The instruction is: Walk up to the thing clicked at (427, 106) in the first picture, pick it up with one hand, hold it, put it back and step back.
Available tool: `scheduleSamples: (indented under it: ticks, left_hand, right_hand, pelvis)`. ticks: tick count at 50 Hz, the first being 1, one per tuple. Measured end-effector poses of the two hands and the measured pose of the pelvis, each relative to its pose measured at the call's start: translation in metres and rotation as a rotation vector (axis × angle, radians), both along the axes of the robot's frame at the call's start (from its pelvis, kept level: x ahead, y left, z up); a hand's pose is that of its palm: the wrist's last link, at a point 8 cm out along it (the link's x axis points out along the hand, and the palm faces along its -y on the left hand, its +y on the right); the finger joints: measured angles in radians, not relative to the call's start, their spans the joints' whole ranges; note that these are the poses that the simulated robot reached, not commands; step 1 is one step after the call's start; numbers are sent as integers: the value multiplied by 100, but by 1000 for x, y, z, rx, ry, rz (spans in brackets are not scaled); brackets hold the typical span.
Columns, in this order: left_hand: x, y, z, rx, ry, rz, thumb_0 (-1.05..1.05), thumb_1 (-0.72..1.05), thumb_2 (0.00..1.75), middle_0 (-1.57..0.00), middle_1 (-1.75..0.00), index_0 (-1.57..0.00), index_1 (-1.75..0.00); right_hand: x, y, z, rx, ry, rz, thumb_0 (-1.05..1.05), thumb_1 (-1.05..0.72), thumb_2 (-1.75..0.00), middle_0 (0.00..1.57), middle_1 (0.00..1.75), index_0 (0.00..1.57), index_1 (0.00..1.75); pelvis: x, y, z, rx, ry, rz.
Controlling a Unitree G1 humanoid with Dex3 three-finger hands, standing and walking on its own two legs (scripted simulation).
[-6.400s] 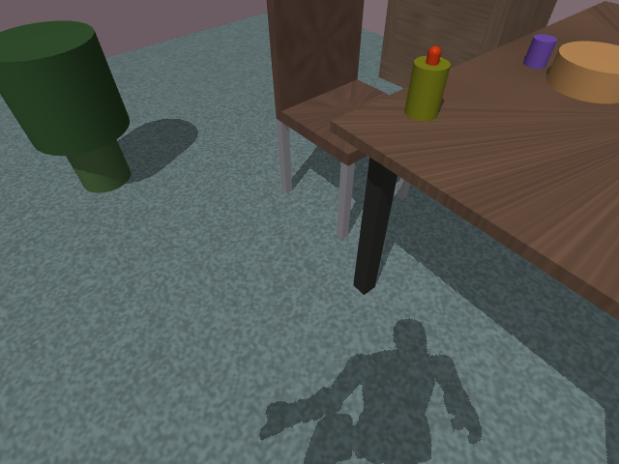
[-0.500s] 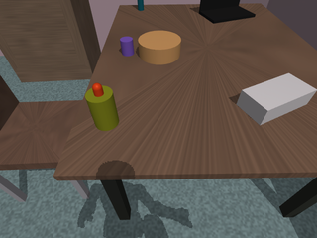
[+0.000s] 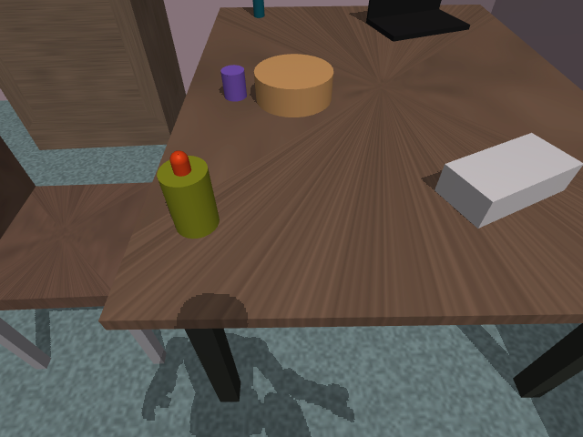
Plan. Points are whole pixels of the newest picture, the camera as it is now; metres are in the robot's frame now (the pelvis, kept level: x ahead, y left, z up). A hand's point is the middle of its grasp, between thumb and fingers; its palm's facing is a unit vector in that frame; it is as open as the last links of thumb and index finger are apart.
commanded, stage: stand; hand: left
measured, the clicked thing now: (188, 190) +0.54 +0.21 +0.04
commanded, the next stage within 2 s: rise first in 0.60 s
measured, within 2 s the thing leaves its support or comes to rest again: neither
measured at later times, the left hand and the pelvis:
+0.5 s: hand out of the picture +0.07 +0.25 -0.16, palm faces -0.04 -0.94 -0.34, open 7.4 cm; pelvis +0.00 +0.00 +0.00, yaw +0 degrees
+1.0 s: hand out of the picture +0.18 +0.25 -0.11, palm faces +0.18 -0.93 -0.32, open 12.2 cm; pelvis -0.01 +0.00 -0.01, yaw +0 degrees
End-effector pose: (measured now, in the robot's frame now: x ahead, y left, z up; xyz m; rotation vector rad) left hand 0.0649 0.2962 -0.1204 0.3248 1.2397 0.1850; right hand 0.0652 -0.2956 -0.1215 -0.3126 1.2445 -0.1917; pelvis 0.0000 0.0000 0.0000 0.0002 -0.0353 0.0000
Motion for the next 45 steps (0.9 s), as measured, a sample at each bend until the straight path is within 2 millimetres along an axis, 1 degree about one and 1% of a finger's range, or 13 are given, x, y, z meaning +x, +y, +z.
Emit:
scheduleSamples:
  ticks: [24,36,38,42,45]
  left_hand:
    - [4,2,1,2,-18,-5,0,90,90,-20,-30,-21,-30]
    - [-1,2,1,3,-6,-8,0,90,90,-20,-30,-20,-30]
    - [6,-1,2,-5,-58,12,0,88,88,-18,-28,-18,-28]
    - [40,-9,9,-22,-237,52,1,76,75,-14,-20,-14,-20]
    - [66,-10,21,-13,-358,58,1,61,61,-12,-15,-11,-16]
  right_hand:
    - [4,1,1,-2,-20,2,0,-90,-90,21,30,20,30]
    - [-2,1,1,-1,-10,-2,0,-90,-90,20,30,20,30]
    - [6,4,2,7,-74,-26,0,-88,-88,18,28,18,28]
    - [37,13,6,19,-234,-57,1,-76,-75,13,19,13,20]
    - [61,17,13,15,-322,-67,1,-61,-60,10,14,10,14]
  pelvis:
    - [1,1,0,0,-5,-2]
    - [-2,2,0,1,-4,-3]
    - [-5,2,-2,-1,10,-1]
    - [-15,3,-5,-3,28,-3]
    - [-17,3,-7,-4,50,-4]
